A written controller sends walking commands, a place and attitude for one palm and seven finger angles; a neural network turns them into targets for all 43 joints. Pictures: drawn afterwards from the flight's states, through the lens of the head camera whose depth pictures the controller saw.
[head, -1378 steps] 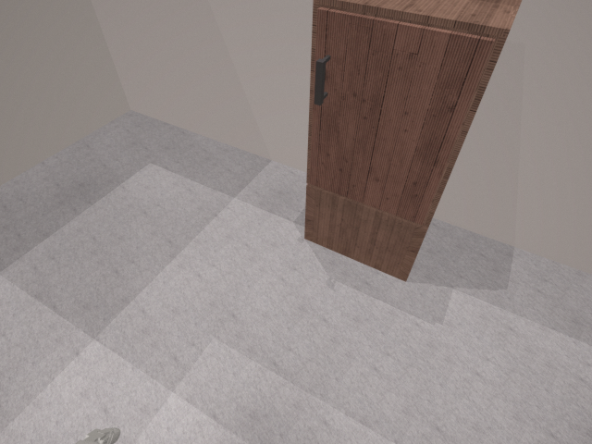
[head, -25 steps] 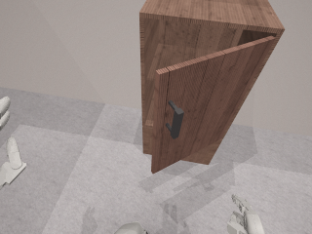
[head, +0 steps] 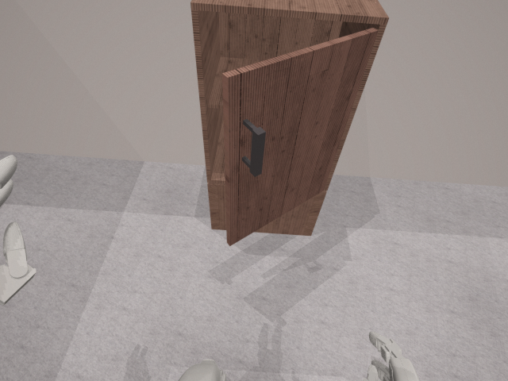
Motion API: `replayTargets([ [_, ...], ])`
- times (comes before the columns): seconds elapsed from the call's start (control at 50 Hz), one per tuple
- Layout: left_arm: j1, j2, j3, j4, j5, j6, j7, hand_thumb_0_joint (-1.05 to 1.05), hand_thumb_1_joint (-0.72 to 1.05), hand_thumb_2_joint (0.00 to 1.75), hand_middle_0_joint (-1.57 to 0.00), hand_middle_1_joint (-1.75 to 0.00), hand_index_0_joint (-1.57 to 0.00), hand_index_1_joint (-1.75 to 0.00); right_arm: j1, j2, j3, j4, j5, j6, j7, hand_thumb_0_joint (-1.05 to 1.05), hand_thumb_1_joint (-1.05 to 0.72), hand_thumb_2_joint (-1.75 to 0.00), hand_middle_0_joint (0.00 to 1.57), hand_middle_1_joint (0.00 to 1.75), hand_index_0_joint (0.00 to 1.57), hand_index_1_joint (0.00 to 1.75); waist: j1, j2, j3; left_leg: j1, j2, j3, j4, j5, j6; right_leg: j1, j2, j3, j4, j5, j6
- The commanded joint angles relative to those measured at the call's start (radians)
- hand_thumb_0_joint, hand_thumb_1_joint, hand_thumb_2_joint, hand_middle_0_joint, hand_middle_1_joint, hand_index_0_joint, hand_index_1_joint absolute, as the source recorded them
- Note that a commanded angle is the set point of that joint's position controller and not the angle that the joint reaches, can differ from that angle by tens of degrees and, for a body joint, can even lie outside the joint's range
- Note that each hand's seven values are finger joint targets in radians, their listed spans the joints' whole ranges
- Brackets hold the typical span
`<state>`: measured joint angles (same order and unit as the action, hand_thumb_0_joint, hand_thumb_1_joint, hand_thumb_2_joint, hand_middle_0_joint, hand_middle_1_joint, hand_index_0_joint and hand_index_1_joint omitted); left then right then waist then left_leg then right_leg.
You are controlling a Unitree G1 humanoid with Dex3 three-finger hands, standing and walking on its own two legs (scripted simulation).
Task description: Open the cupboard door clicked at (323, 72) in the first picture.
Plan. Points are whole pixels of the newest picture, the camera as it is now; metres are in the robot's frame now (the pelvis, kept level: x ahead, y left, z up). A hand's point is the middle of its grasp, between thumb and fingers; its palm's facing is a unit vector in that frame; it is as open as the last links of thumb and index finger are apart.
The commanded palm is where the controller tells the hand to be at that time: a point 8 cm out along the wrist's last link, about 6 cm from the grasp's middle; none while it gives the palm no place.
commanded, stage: stop stepping back and stand still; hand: left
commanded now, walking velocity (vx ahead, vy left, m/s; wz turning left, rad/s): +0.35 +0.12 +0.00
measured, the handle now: (251, 148) +0.58 +0.05 +0.02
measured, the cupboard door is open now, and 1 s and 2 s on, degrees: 39 39 39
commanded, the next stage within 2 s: let the arm hang, fingers relaxed in 1.58 s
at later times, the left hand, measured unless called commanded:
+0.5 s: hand (17, 310) +0.15 +0.24 +0.19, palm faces +0.44 -0.73 -0.53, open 7.4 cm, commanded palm +0.11 +0.28 +0.18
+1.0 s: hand (2, 277) +0.18 +0.28 +0.17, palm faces +0.40 -0.76 -0.51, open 7.4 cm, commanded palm +0.12 +0.31 +0.18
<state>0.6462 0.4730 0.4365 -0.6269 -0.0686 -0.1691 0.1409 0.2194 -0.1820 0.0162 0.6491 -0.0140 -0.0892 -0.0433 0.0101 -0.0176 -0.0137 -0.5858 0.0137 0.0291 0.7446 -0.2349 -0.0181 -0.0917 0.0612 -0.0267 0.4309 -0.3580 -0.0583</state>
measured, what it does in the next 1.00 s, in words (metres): steps on the spot: left foot, then right foot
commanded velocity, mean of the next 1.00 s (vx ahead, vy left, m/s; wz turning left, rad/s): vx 0.06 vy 0.02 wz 0.00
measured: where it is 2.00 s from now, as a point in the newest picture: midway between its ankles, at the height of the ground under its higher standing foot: outside the picture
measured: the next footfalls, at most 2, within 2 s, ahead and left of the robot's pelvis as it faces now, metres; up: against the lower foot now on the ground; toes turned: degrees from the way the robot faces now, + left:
left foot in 0.14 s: +0.07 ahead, +0.12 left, +0.00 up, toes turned +3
right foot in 0.34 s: +0.02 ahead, -0.09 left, +0.00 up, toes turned -3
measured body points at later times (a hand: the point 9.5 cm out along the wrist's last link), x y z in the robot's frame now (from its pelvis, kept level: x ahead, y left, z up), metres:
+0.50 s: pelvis -0.03 -0.02 +0.00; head -0.05 -0.04 +0.45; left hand +0.12 +0.27 +0.21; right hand +0.11 -0.26 -0.10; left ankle -0.02 +0.11 -0.66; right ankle -0.02 -0.08 -0.73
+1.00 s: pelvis -0.02 +0.01 +0.01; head -0.01 +0.01 +0.46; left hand +0.15 +0.31 +0.20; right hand +0.17 -0.21 -0.07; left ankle -0.01 +0.13 -0.73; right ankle -0.02 -0.08 -0.73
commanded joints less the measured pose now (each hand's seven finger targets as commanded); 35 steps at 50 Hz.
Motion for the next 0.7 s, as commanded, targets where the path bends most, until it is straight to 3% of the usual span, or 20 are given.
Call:
replayTargets([
  [0.0,-0.144,0.139,0.128,-0.05,0.003,-0.054,0.035,0.0,0.9,0.9,-0.2,-0.3,-0.2,-0.3,-0.094,-0.146,-0.066,-0.145,0.026,-0.061,-0.027,0.0,-0.9,-0.9,0.2,0.3,0.2,0.3,-0.03,-0.103,0.006,0.009,0.045,-0.035,0.111,-0.033,0.009,-0.064,-0.3,0.248,-0.157,0.183,-0.099],
  [0.04,-0.208,0.111,0.082,0.025,0.02,-0.059,0.034,0.0,0.9,0.9,-0.2,-0.3,-0.2,-0.3,-0.109,-0.134,-0.051,-0.132,0.024,-0.073,-0.046,0.0,-0.9,-0.9,0.2,0.3,0.2,0.3,-0.019,-0.051,0.08,0.148,0.03,0.017,-0.085,-0.09,0.039,-0.13,-0.284,0.195,-0.109,0.19,-0.084],
  [0.08,-0.269,0.093,0.047,0.087,0.031,-0.058,0.038,0.0,0.9,0.9,-0.2,-0.3,-0.2,-0.3,-0.078,-0.146,-0.053,-0.113,0.022,-0.085,-0.057,0.0,-0.9,-0.9,0.2,0.3,0.2,0.3,-0.03,-0.031,0.057,0.333,-0.013,0.056,-0.242,-0.043,0.064,-0.177,-0.223,0.14,-0.009,0.19,-0.04],
  [0.1,-0.291,0.09,0.036,0.077,0.031,-0.061,0.038,0.0,0.9,0.9,-0.2,-0.3,-0.2,-0.3,-0.065,-0.164,-0.063,-0.117,0.02,-0.088,-0.061,0.0,-0.9,-0.9,0.2,0.3,0.2,0.3,-0.037,0.039,0.03,0.422,0.008,-0.002,-0.287,-0.024,0.087,-0.21,-0.181,0.109,0.096,0.222,-0.005],
  [0.12,-0.285,0.094,0.038,0.068,0.031,-0.064,0.039,0.0,0.9,0.9,-0.2,-0.3,-0.2,-0.3,-0.067,-0.184,-0.073,-0.13,0.024,-0.092,-0.065,0.0,-0.9,-0.9,0.2,0.3,0.2,0.3,-0.036,0.149,0.005,0.52,0.103,-0.154,-0.315,0.065,0.136,-0.296,-0.116,0.059,0.225,0.218,0.045],
  [0.14,-0.308,0.101,0.038,0.017,0.033,-0.073,0.041,0.0,0.9,0.9,-0.2,-0.3,-0.2,-0.3,-0.049,-0.188,-0.066,-0.141,0.024,-0.089,-0.059,0.0,-0.9,-0.9,0.2,0.3,0.2,0.3,-0.04,0.228,-0.014,0.566,0.231,-0.372,-0.354,0.132,0.205,-0.388,-0.058,0.014,0.348,0.059,0.082],
  [0.18,-0.291,0.155,0.074,-0.035,0.035,-0.092,0.034,0.0,0.9,0.9,-0.2,-0.3,-0.2,-0.3,-0.063,-0.148,-0.05,-0.129,-0.002,-0.107,-0.049,0.0,-0.9,-0.9,0.2,0.3,0.2,0.3,-0.038,0.221,0.009,0.444,0.309,-0.524,-0.498,0.023,0.252,-0.405,-0.062,0.052,0.494,-0.201,0.067],
  [0.22,-0.257,0.206,0.131,-0.125,0.036,-0.096,0.036,0.0,0.9,0.9,-0.2,-0.3,-0.2,-0.3,-0.083,-0.146,-0.056,-0.127,0.001,-0.12,-0.04,0.0,-0.9,-0.9,0.2,0.3,0.2,0.3,-0.016,0.118,0.008,0.278,0.274,-0.416,-0.519,-0.134,0.224,-0.254,-0.076,0.059,0.439,-0.154,0.058],
  [0.3,-0.031,0.158,0.155,-0.122,0.033,-0.082,0.046,0.0,0.9,0.9,-0.2,-0.3,-0.2,-0.3,-0.116,-0.141,-0.052,-0.169,0.01,-0.106,-0.029,0.0,-0.9,-0.9,0.2,0.3,0.2,0.3,0.004,0.261,-0.023,0.0,0.148,-0.12,-0.467,-0.447,0.108,0.091,-0.038,-0.061,0.167,-0.047,0.042],
  [0.32,0.008,0.17,0.172,-0.092,0.038,-0.084,0.048,0.0,0.9,0.9,-0.2,-0.3,-0.2,-0.3,-0.112,-0.14,-0.057,-0.175,0.01,-0.097,-0.03,0.0,-0.9,-0.9,0.2,0.3,0.2,0.3,0.01,0.226,-0.022,-0.06,0.095,-0.056,-0.37,-0.464,0.075,0.127,-0.049,-0.023,0.113,-0.081,0.022],
  [0.34,0.0,0.15,0.156,-0.073,0.041,-0.085,0.045,0.0,0.9,0.9,-0.2,-0.3,-0.2,-0.3,-0.11,-0.127,-0.061,-0.18,0.007,-0.084,-0.029,0.0,-0.9,-0.9,0.2,0.3,0.2,0.3,0.01,0.087,0.005,-0.107,0.025,0.0,-0.142,-0.43,0.045,0.072,-0.126,0.156,-0.03,-0.21,-0.029],
  [0.36,-0.032,0.162,0.16,-0.051,0.04,-0.08,0.043,0.0,0.9,0.9,-0.2,-0.3,-0.2,-0.3,-0.106,-0.123,-0.071,-0.183,0.008,-0.071,-0.028,0.0,-0.9,-0.9,0.2,0.3,0.2,0.3,0.006,-0.158,0.02,-0.111,-0.032,0.04,0.201,-0.329,0.023,-0.079,-0.335,0.525,-0.24,-0.459,-0.118],
  [0.38,-0.113,0.155,0.147,-0.046,0.036,-0.085,0.043,0.0,0.9,0.9,-0.2,-0.3,-0.2,-0.3,-0.099,-0.143,-0.078,-0.169,0.004,-0.074,-0.027,0.0,-0.9,-0.9,0.2,0.3,0.2,0.3,0.0,-0.176,0.059,-0.128,-0.024,-0.045,0.409,-0.256,0.017,-0.182,-0.432,0.702,-0.334,-0.495,-0.141],
  [0.4,-0.167,0.147,0.145,-0.03,0.04,-0.102,0.039,0.0,0.9,0.9,-0.2,-0.3,-0.2,-0.3,-0.075,-0.145,-0.08,-0.145,-0.003,-0.081,-0.026,0.0,-0.9,-0.9,0.2,0.3,0.2,0.3,-0.034,-0.111,0.08,-0.094,0.001,-0.09,0.468,-0.167,0.014,-0.246,-0.41,0.627,-0.333,-0.424,-0.118],
  [0.42,-0.178,0.143,0.151,0.023,0.038,-0.11,0.037,0.0,0.9,0.9,-0.2,-0.3,-0.2,-0.3,-0.067,-0.14,-0.073,-0.131,-0.001,-0.086,-0.028,0.0,-0.9,-0.9,0.2,0.3,0.2,0.3,-0.044,-0.066,0.067,-0.091,0.015,-0.091,0.448,-0.135,0.009,-0.224,-0.386,0.574,-0.298,-0.348,-0.109],
  [0.44,-0.165,0.128,0.137,0.076,0.037,-0.12,0.032,0.0,0.9,0.9,-0.2,-0.3,-0.2,-0.3,-0.046,-0.129,-0.064,-0.121,0.0,-0.083,-0.03,0.0,-0.9,-0.9,0.2,0.3,0.2,0.3,-0.045,-0.04,0.045,-0.069,0.031,-0.081,0.419,-0.075,0.004,-0.184,-0.349,0.446,-0.25,-0.198,-0.105],
  [0.5,-0.248,0.088,0.067,0.155,0.047,-0.124,0.025,0.0,0.9,0.9,-0.2,-0.3,-0.2,-0.3,-0.068,-0.129,-0.058,-0.112,0.013,-0.081,-0.039,0.0,-0.9,-0.9,0.2,0.3,0.2,0.3,-0.038,-0.06,0.017,0.035,0.024,-0.02,0.24,-0.016,0.011,-0.141,-0.295,0.231,-0.186,0.136,-0.051],
  [0.6,-0.245,0.073,0.029,0.083,0.049,-0.115,0.038,0.0,0.9,0.9,-0.2,-0.3,-0.2,-0.3,-0.103,-0.137,-0.065,-0.134,0.01,-0.111,-0.046,0.0,-0.9,-0.9,0.2,0.3,0.2,0.3,0.014,-0.179,-0.013,0.213,-0.011,0.047,-0.116,-0.043,0.04,-0.044,-0.272,0.18,-0.155,0.28,0.008],
  [0.64,-0.209,0.097,0.058,-0.013,0.043,-0.115,0.046,0.0,0.9,0.9,-0.2,-0.3,-0.2,-0.3,-0.103,-0.133,-0.065,-0.145,0.007,-0.113,-0.04,0.0,-0.9,-0.9,0.2,0.3,0.2,0.3,0.017,-0.14,-0.059,0.299,-0.016,0.045,-0.248,0.003,0.046,-0.004,-0.266,0.167,-0.118,0.321,0.004],
  [0.68,-0.184,0.125,0.093,-0.11,0.036,-0.12,0.049,0.0,0.9,0.9,-0.2,-0.3,-0.2,-0.3,-0.099,-0.145,-0.07,-0.163,0.006,-0.107,-0.034,0.0,-0.9,-0.9,0.2,0.3,0.2,0.3,0.01,-0.009,-0.089,0.41,0.025,-0.019,-0.358,0.138,0.056,-0.023,-0.207,0.138,-0.04,0.317,0.037],
])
